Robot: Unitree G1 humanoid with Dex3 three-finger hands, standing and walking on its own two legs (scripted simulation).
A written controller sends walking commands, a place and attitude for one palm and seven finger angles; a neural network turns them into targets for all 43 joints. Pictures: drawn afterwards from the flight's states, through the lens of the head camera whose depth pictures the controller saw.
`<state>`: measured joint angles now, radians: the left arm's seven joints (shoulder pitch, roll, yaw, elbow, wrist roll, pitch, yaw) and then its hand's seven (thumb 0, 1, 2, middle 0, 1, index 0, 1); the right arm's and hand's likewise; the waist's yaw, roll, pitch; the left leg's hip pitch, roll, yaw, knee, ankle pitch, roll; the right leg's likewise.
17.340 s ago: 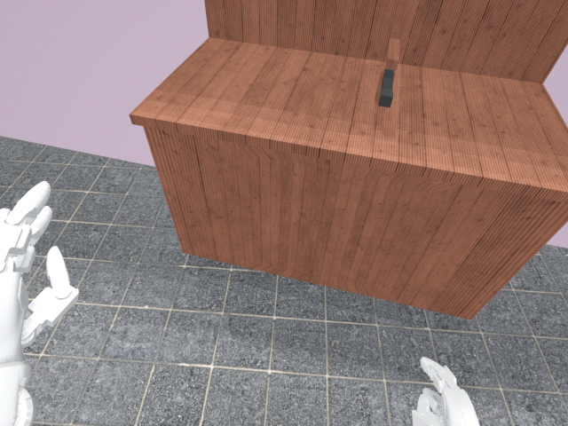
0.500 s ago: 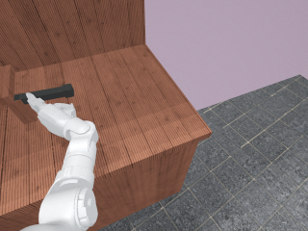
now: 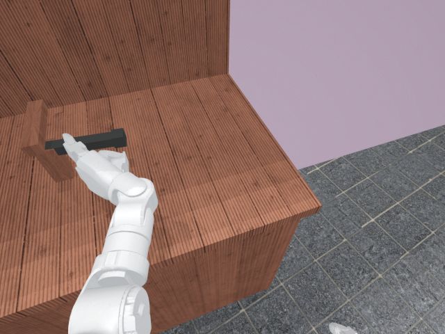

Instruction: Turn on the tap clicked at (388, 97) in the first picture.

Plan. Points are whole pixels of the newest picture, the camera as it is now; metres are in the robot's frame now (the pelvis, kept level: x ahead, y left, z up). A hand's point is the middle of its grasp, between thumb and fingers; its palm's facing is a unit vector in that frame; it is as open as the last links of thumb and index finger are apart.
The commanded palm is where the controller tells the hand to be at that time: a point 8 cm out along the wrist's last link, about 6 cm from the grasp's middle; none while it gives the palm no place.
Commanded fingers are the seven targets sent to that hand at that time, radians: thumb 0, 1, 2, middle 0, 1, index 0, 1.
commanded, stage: lift the hand up off the lever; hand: left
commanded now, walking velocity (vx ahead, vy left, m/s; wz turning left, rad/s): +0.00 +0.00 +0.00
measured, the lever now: (119, 138) +0.48 +0.24 +0.08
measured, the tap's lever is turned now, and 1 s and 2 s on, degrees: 83 83 83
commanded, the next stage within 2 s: draw the hand back beside the body in 1.48 s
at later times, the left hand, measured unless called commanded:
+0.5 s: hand (120, 156) +0.39 +0.20 +0.12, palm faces +0.83 -0.55 -0.09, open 7.8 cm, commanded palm +0.34 +0.21 +0.12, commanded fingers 0.00 0.90 0.90 -0.15 -0.15 -0.15 -0.15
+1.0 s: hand (110, 153) +0.38 +0.21 +0.14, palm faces +0.83 -0.55 -0.07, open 7.8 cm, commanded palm +0.33 +0.21 +0.14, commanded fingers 0.00 0.90 0.90 -0.15 -0.15 -0.15 -0.15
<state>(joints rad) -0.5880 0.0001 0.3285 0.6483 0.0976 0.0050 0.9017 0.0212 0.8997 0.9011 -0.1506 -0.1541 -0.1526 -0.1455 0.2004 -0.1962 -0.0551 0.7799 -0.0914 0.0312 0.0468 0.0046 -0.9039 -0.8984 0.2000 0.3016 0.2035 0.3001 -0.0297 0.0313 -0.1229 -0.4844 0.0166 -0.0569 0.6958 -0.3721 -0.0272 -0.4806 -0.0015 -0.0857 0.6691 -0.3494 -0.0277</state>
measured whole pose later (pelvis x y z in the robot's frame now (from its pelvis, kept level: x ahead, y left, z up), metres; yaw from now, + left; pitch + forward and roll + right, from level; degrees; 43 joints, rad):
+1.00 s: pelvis -0.01 -0.01 +0.01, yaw +0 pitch +4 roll +0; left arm -0.53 0.00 0.29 0.48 0.05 0.15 0.86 0.02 0.90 0.90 -0.15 -0.15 -0.15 -0.15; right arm 0.15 -0.20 -0.04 0.80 -0.06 0.01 0.00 0.01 -0.90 -0.90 0.20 0.30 0.20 0.30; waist 0.01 0.04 -0.09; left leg -0.33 0.03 -0.06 0.57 -0.31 -0.04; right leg -0.34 0.01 -0.09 0.56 -0.29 -0.04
